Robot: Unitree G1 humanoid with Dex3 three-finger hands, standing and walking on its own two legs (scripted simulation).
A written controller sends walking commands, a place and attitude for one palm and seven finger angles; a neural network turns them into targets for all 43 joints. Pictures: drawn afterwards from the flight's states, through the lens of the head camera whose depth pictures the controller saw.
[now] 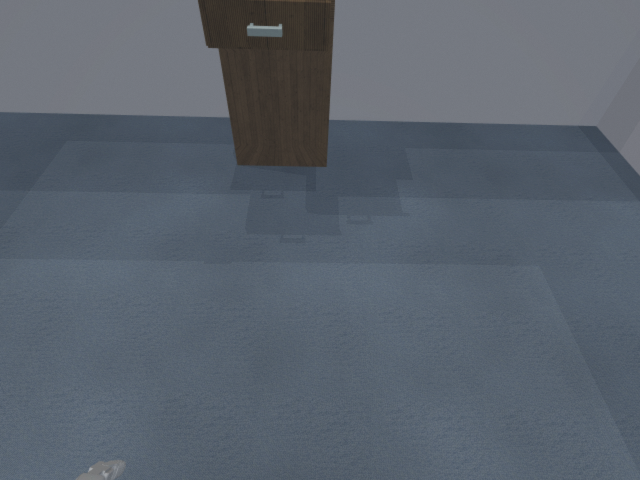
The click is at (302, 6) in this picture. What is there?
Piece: drawer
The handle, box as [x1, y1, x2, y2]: [247, 23, 281, 36]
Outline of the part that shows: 247,26 247,35 281,36 281,24 279,24 278,26 254,26 252,23 250,23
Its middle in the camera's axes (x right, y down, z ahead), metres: -0.18 -0.66 +1.22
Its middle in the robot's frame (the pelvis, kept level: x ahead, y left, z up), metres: +1.36 +0.24 +0.00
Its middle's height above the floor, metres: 0.77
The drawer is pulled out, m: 0.27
